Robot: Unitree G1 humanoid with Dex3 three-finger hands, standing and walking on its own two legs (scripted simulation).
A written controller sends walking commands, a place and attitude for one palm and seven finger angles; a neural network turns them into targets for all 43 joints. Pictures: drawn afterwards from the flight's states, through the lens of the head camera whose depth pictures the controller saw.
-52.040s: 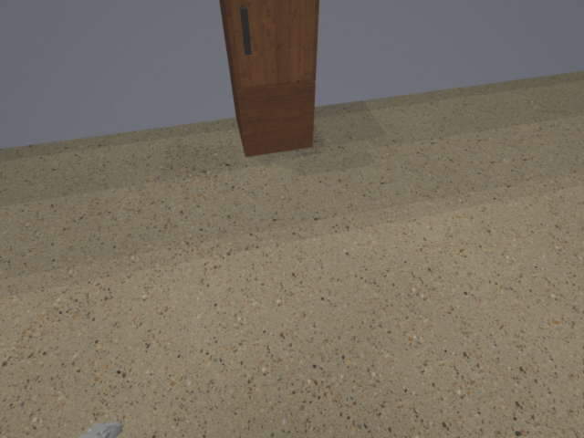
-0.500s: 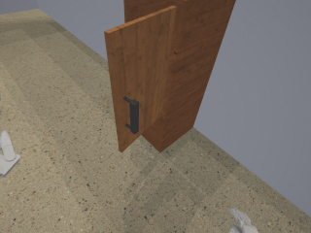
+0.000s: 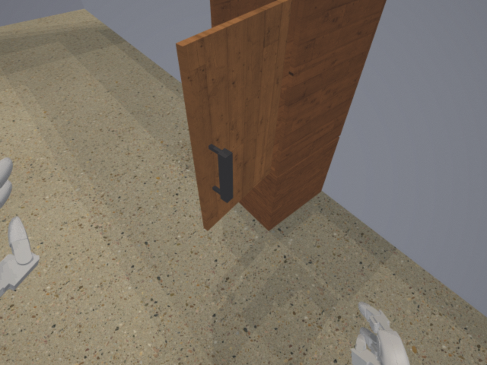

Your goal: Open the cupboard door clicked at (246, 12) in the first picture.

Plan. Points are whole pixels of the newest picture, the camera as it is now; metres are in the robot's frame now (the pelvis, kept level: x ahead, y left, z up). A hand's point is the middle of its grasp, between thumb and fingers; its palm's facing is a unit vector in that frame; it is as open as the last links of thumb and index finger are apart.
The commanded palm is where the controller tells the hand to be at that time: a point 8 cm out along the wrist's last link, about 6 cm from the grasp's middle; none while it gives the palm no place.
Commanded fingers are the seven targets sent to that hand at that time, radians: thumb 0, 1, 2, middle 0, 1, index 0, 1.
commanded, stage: let the arm hang, fingers relaxed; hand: left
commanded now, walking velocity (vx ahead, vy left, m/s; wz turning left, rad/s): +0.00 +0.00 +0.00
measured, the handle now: (220, 173) +0.58 +0.10 -0.09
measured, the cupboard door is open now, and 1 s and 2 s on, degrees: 100 100 100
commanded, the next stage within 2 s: look to check the result in 1.14 s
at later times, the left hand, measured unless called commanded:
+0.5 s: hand out of the picture -0.08 +0.18 -0.17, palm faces +0.09 -0.98 -0.19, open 7.1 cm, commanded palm none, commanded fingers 0.00 0.90 0.90 -0.20 -0.30 -0.20 -0.30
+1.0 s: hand out of the picture -0.01 +0.16 -0.17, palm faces +0.09 -0.98 -0.18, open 7.4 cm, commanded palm none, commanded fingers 0.00 0.90 0.90 -0.20 -0.30 -0.20 -0.30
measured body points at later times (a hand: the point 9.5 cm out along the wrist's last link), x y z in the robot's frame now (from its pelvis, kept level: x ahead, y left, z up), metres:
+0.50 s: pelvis -0.01 +0.00 +0.00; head +0.02 +0.01 +0.45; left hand -0.08 +0.23 -0.16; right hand -0.01 -0.23 -0.15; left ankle +0.06 +0.13 -0.73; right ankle -0.04 -0.10 -0.73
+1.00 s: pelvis -0.01 +0.00 +0.00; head +0.00 -0.01 +0.45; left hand -0.02 +0.21 -0.16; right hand -0.01 -0.21 -0.16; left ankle +0.06 +0.13 -0.73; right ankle -0.04 -0.10 -0.73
